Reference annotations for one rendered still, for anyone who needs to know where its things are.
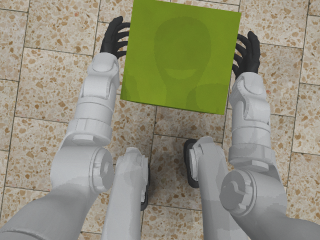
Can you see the right robot forearm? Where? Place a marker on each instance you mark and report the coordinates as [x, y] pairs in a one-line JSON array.
[[251, 127]]

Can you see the robot right foot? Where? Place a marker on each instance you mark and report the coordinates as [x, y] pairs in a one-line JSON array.
[[188, 145]]

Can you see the robot left upper arm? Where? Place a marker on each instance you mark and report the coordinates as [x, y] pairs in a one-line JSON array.
[[78, 175]]

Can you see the robot right upper arm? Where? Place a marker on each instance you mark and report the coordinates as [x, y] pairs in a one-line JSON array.
[[258, 204]]

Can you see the robot left hand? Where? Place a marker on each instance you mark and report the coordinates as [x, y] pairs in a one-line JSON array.
[[110, 42]]

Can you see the left robot forearm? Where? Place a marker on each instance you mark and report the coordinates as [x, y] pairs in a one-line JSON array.
[[91, 125]]

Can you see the robot right hand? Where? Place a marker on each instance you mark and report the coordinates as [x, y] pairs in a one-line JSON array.
[[249, 62]]

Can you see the carton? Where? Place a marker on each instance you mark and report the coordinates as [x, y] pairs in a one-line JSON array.
[[179, 56]]

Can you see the left robot shin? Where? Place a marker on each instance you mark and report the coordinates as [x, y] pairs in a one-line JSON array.
[[120, 159]]

